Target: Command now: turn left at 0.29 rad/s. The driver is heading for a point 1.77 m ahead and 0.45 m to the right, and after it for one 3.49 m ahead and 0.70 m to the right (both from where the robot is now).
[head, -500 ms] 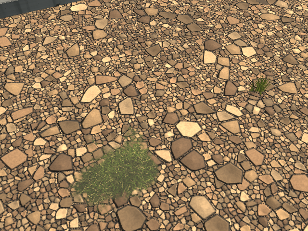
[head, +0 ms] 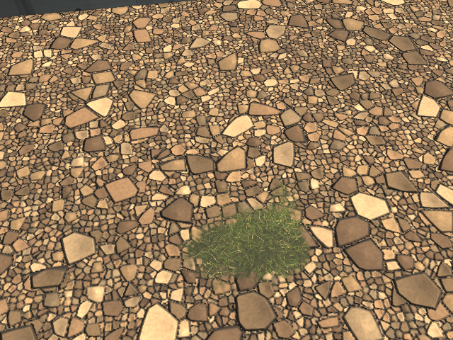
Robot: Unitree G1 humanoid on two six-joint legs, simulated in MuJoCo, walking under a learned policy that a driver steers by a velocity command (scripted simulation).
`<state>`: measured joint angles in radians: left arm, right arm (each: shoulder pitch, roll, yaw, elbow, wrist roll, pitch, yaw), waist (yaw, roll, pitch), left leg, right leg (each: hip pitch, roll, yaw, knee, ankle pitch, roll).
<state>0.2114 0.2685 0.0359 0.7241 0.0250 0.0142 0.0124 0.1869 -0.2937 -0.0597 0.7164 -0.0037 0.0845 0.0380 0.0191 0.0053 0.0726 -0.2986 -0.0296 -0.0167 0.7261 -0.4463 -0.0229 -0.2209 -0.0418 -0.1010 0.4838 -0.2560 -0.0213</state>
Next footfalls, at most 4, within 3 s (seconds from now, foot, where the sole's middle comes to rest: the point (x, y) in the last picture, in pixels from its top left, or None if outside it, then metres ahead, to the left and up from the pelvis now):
0.04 left None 0.02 0.11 -0.78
0.40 right None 0.02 -0.10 -0.78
1.82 right None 0.42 -0.03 -0.78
2.36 left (200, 253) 0.73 0.14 -0.78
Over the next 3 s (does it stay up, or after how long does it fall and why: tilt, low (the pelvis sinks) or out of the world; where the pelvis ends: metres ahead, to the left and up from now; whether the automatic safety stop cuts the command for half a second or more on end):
stays up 0.91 0.02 -0.02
